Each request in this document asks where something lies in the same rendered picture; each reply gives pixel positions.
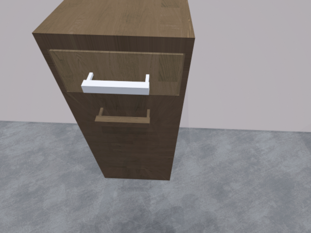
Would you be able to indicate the cabinet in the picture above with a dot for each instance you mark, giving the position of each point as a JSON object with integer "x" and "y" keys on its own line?
{"x": 163, "y": 26}

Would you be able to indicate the handle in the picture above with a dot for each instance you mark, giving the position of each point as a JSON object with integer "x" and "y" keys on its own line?
{"x": 123, "y": 121}
{"x": 115, "y": 87}

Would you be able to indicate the drawer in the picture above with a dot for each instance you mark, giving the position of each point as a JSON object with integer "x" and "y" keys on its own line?
{"x": 164, "y": 69}

